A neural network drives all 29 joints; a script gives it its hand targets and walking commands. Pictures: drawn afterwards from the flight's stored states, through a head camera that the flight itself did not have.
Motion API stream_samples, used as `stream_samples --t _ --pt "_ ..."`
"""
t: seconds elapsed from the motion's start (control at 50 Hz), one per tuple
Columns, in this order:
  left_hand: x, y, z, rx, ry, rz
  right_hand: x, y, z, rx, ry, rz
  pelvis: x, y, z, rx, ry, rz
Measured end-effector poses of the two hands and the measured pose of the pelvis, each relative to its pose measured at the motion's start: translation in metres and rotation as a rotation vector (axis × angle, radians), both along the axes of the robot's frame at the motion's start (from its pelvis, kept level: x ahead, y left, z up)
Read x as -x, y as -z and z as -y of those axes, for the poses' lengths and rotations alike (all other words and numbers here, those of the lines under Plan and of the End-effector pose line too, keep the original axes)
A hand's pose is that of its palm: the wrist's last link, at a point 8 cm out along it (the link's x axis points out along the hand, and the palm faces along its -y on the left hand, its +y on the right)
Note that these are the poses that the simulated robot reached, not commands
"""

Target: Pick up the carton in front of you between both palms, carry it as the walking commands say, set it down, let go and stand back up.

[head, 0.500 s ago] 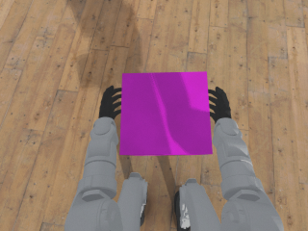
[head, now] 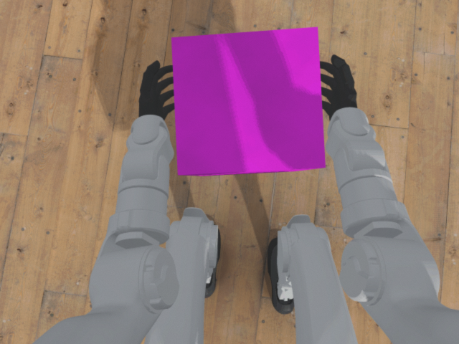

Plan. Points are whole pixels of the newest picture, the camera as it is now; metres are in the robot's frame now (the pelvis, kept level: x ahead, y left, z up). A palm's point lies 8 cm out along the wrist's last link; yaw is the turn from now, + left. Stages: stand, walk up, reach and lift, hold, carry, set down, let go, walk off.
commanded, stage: set down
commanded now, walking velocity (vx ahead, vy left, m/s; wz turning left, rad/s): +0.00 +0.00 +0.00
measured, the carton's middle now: (246, 119) +0.48 +0.02 -0.18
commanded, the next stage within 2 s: none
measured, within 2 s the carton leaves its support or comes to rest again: rests again in 1.08 s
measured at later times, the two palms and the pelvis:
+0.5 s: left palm (166, 114) +0.50 +0.19 -0.23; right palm (308, 115) +0.52 -0.11 -0.25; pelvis -0.01 -0.01 -0.10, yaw +1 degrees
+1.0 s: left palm (170, 117) +0.50 +0.19 -0.26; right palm (306, 122) +0.51 -0.12 -0.28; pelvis -0.01 -0.01 -0.12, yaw +0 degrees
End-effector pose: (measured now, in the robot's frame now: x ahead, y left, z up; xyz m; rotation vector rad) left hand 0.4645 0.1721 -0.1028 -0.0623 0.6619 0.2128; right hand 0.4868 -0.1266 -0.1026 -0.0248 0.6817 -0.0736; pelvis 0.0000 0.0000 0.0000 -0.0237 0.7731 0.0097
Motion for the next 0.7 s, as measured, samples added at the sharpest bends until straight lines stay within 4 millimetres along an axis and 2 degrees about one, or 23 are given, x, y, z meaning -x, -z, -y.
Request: stream_samples --t 0.38,0.48,0.58,0.7 --pt "-0.024 0.119 -0.003 -0.028 0.006 -0.052 -0.026 0.124 -0.003 0.014 -0.031 -0.048 0.010 0.080 0.007 -0.014 0.012 0.010" --pt "-0.037 0.130 -0.012 -0.052 0.014 -0.060 -0.031 0.149 -0.012 0.013 -0.049 -0.053 0.007 0.096 0.008 -0.019 0.007 0.030" --pt "-0.041 0.136 -0.014 -0.047 0.008 -0.056 -0.035 0.157 -0.014 0.009 -0.050 -0.048 0.004 0.105 0.009 -0.020 0.002 0.041" --pt "-0.038 0.144 -0.009 -0.042 0.021 -0.078 -0.029 0.162 -0.009 0.017 -0.044 -0.071 0.004 0.111 0.009 -0.018 0.011 0.049"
